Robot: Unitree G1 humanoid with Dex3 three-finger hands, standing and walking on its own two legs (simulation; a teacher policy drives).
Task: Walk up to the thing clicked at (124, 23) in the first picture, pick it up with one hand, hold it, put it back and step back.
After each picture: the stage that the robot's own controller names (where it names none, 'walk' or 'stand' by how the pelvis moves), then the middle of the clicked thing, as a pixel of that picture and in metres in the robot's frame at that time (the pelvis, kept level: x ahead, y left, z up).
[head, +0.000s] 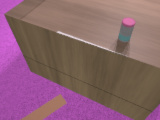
stand; (126, 30) +0.69 -0.22 -0.05
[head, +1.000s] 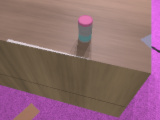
walk; (85, 29) +0.62 +0.04 -0.02
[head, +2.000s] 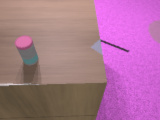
stand; (27, 51) +0.49 +0.25 -0.01
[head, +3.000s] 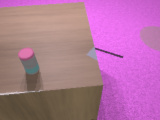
stand; (29, 61) +0.50 +0.26 -0.05
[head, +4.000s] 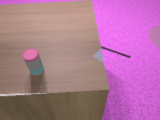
stand; (34, 62) +0.49 +0.24 -0.05
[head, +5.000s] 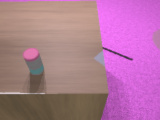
stand; (34, 62) +0.48 +0.25 -0.05
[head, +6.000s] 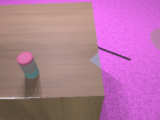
stand; (28, 65) +0.47 +0.26 -0.05
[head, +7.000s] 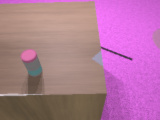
stand; (32, 63) +0.48 +0.25 -0.05
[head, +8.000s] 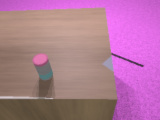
rise first; (43, 67) +0.47 +0.23 -0.05
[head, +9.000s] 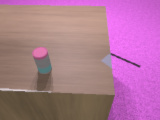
go down; (42, 60) +0.49 +0.23 -0.04
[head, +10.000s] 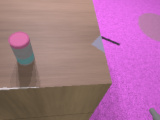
go down; (22, 49) +0.47 +0.21 +0.01
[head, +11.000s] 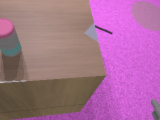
close in; (7, 38) +0.48 +0.22 +0.03
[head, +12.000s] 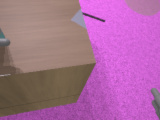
close; out of the picture +0.50 +0.23 +0.05
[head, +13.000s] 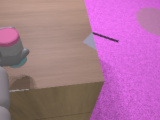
lift; (12, 48) +0.43 +0.21 +0.09
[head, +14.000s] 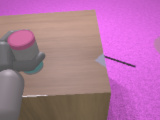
lift; (27, 53) +0.34 +0.17 +0.20
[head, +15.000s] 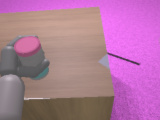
hold; (33, 59) +0.33 +0.16 +0.17
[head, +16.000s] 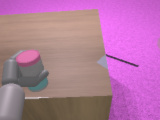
hold; (33, 71) +0.32 +0.17 +0.13
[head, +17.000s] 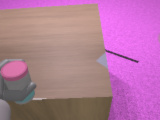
hold; (19, 83) +0.29 +0.20 +0.12
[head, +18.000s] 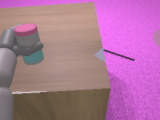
crouch; (30, 44) +0.41 +0.18 +0.16
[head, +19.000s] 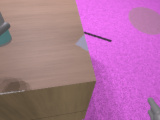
lower; out of the picture +0.50 +0.23 +0.12
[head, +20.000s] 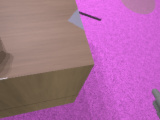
lower; out of the picture +0.52 +0.24 +0.05
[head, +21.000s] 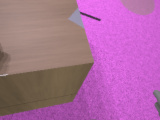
lower; out of the picture +0.51 +0.24 +0.05
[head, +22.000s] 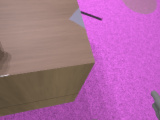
lower; out of the picture +0.52 +0.24 +0.05
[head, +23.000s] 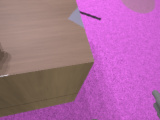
rest; out of the picture +0.52 +0.24 +0.05
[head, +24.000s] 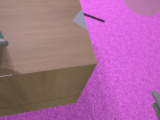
withdraw; out of the picture +0.50 +0.24 +0.05
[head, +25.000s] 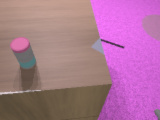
sink last; (24, 53) +0.47 +0.23 +0.01
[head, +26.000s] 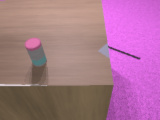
stand; (36, 52) +0.51 +0.25 +0.01
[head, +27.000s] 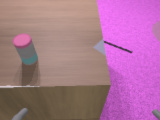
stand; (26, 49) +0.48 +0.25 +0.02
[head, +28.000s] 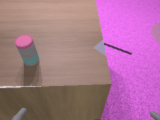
stand; (27, 50) +0.49 +0.24 +0.02
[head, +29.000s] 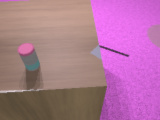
stand; (29, 57) +0.50 +0.25 -0.02
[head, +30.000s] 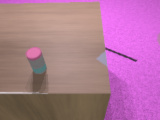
stand; (36, 61) +0.49 +0.25 -0.05
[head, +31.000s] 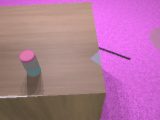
stand; (30, 63) +0.48 +0.26 -0.05
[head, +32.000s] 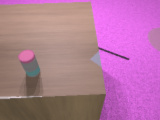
stand; (30, 63) +0.48 +0.26 -0.05
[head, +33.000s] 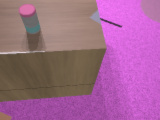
walk; (30, 19) +0.62 +0.24 -0.03
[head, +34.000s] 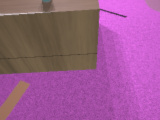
walk; out of the picture +0.96 +0.30 -0.03
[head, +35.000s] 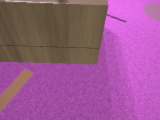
walk; out of the picture +1.13 +0.17 -0.03
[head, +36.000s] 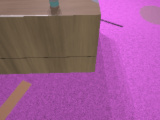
stand; out of the picture +1.07 +0.21 -0.05
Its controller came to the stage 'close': yes
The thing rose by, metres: 0.22
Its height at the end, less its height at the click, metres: +0.00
